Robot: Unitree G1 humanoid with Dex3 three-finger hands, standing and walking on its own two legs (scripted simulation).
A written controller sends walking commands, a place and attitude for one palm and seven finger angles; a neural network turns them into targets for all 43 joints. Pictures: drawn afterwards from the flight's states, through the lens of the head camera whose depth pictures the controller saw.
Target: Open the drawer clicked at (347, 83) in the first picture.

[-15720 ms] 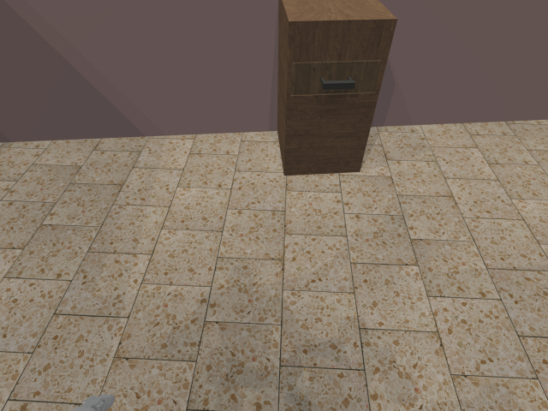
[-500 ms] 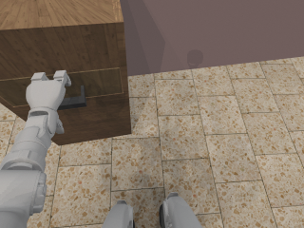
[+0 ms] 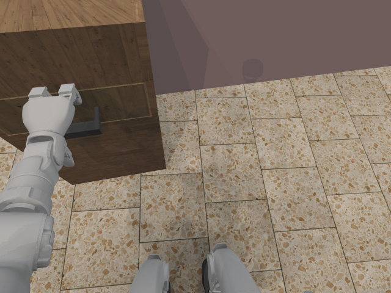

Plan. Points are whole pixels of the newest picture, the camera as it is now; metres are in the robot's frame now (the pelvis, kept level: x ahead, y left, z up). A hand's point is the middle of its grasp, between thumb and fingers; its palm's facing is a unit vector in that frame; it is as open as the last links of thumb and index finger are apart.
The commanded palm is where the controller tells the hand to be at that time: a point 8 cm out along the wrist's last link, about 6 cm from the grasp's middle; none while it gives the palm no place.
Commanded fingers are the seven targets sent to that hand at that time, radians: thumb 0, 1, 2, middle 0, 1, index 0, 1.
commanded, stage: move the hooked fingers above the handle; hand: left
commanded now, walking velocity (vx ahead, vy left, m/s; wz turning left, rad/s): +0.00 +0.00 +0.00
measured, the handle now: (72, 122) +0.53 +0.29 -0.10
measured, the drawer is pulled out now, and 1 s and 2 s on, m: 0.00 0.00 0.00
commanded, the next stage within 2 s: none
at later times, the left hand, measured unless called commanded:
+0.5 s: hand (55, 133) +0.46 +0.29 -0.04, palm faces -0.11 -0.02 -0.99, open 13.9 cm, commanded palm +0.46 +0.27 +0.01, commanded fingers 0.00 -0.50 0.30 -0.30 -1.20 -0.30 -1.20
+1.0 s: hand (59, 136) +0.46 +0.28 -0.04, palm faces -0.11 -0.07 -0.99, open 13.8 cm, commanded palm +0.46 +0.27 +0.01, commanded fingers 0.00 -0.50 0.30 -0.30 -1.20 -0.30 -1.20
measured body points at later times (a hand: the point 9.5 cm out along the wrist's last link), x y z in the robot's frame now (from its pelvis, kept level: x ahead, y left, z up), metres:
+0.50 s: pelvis -0.01 +0.01 +0.00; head +0.15 +0.02 +0.42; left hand +0.46 +0.28 +0.01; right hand +0.04 -0.27 -0.13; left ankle -0.01 +0.10 -0.64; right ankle +0.04 -0.11 -0.64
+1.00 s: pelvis +0.00 +0.02 +0.00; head +0.15 +0.04 +0.42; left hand +0.46 +0.28 +0.01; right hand +0.03 -0.25 -0.12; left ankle -0.01 +0.10 -0.64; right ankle +0.04 -0.11 -0.64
